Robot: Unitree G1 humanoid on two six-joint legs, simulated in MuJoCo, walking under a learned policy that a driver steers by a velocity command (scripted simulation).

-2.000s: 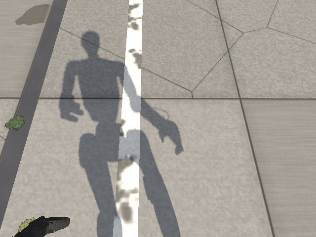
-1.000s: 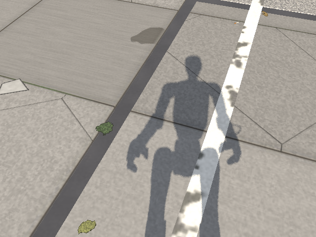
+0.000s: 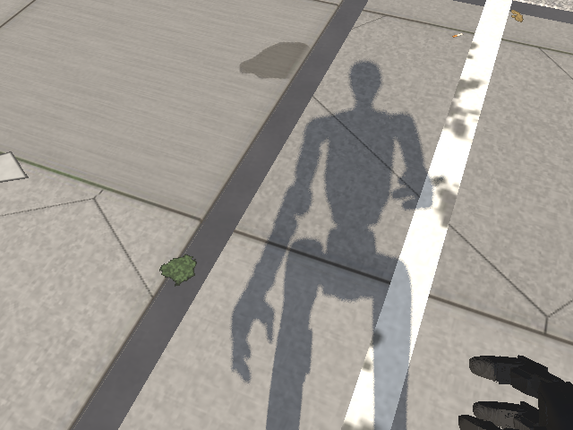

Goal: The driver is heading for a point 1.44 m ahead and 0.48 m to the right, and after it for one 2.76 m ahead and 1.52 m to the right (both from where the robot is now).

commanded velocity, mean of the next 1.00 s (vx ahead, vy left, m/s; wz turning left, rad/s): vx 0.49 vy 0.00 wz -0.36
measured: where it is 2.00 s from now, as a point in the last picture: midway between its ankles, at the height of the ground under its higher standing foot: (471, 223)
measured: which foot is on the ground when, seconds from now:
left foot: down 0.00-0.58, up 0.60-1.00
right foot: down 0.00-0.00, up 0.02-0.56, down 0.58-1.00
